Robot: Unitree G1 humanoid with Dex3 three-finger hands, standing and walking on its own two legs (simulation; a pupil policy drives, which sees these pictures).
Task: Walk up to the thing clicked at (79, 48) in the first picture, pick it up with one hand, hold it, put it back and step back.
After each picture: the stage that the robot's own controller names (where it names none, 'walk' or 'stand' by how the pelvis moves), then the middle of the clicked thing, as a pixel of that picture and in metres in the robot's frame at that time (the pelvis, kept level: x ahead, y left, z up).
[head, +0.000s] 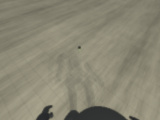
stand; (79, 49) +1.36 +0.25 -0.72
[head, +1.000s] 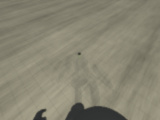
walk; (79, 55) +1.24 +0.31 -0.72
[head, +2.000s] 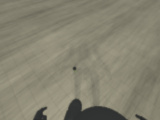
walk; (74, 69) +0.77 +0.30 -0.71
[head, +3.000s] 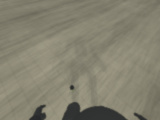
walk; (72, 88) +0.44 +0.22 -0.69
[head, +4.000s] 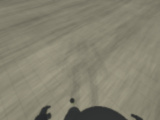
stand; (72, 101) +0.29 +0.21 -0.71
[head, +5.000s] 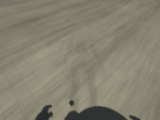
stand; (71, 103) +0.27 +0.21 -0.73
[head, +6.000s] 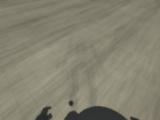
stand; (71, 104) +0.27 +0.21 -0.73
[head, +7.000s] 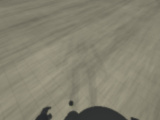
stand; (71, 104) +0.26 +0.21 -0.73
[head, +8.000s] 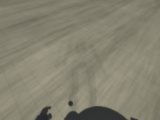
stand; (71, 104) +0.26 +0.22 -0.73
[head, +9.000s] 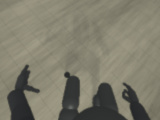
go down; (67, 75) +0.32 +0.22 -0.46
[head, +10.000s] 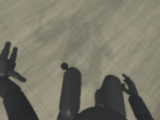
go down; (65, 67) +0.35 +0.25 -0.31
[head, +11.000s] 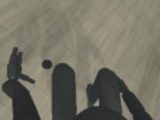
close in; (47, 65) +0.32 +0.28 -0.24
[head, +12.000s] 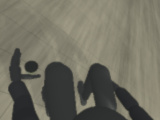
close; (31, 68) +0.31 +0.28 -0.21
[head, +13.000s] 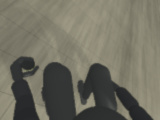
lift; (29, 66) +0.31 +0.30 -0.20
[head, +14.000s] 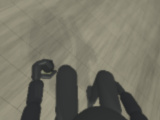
lift; (48, 69) +0.28 +0.28 -0.11
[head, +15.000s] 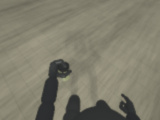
lift; (64, 71) +0.32 +0.18 +0.03
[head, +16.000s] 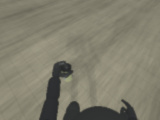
hold; (67, 72) +0.33 +0.17 +0.01
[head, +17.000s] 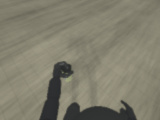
hold; (67, 72) +0.32 +0.17 +0.01
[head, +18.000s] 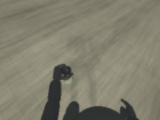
crouch; (67, 75) +0.32 +0.17 -0.01
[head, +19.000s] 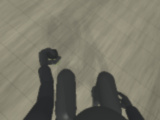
lower; (54, 58) +0.40 +0.25 -0.10
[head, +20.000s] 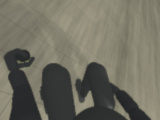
lower; (24, 60) +0.36 +0.30 -0.22
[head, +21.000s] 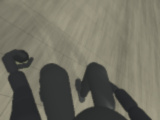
lower; (23, 60) +0.36 +0.31 -0.21
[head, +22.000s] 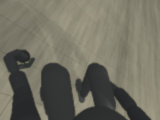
lower; (24, 60) +0.35 +0.31 -0.21
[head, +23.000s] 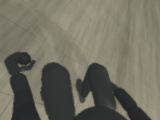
lower; (25, 62) +0.33 +0.31 -0.21
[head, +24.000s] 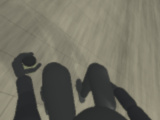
open; (30, 65) +0.33 +0.28 -0.21
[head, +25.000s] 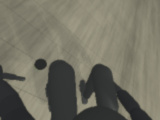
stand; (39, 65) +0.31 +0.26 -0.22
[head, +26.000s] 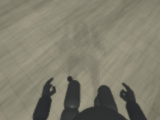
walk; (70, 79) +0.33 +0.21 -0.50
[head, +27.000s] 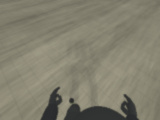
stand; (71, 101) +0.29 +0.19 -0.66
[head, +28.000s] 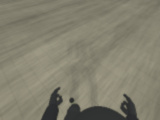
stand; (72, 101) +0.30 +0.20 -0.67
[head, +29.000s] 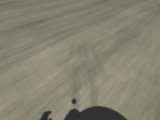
stand; (74, 102) +0.32 +0.19 -0.72
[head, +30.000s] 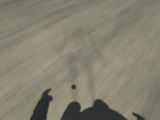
walk; (73, 87) +0.35 +0.16 -0.69
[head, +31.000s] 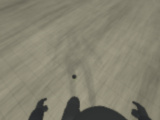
walk; (74, 77) +0.51 +0.21 -0.69
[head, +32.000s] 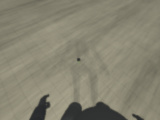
walk; (78, 61) +0.85 +0.20 -0.69
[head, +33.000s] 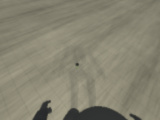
stand; (77, 66) +0.87 +0.21 -0.71
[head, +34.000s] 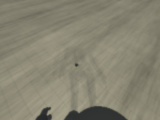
stand; (76, 66) +0.90 +0.23 -0.73
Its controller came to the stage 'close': yes
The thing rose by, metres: 0.71
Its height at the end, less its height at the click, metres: +0.00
